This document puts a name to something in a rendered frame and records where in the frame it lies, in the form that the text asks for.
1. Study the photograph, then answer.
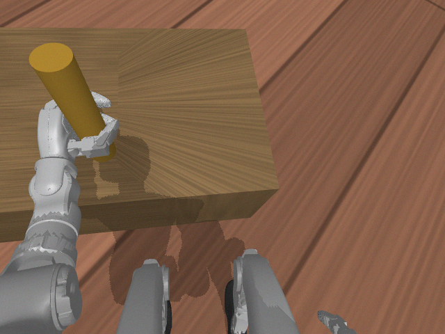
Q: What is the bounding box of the right robot hand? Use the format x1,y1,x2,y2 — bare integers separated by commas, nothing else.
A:
317,310,357,334

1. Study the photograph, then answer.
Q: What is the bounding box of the left robot hand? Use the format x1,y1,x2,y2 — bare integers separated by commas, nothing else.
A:
38,91,120,164

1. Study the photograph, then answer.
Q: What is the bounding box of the can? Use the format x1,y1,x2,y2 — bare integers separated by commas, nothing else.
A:
29,42,116,162

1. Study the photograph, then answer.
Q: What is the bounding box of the left robot arm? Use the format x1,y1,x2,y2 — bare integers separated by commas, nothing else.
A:
0,157,83,334

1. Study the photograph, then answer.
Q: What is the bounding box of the right robot foot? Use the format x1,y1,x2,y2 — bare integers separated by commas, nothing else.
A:
225,280,247,334

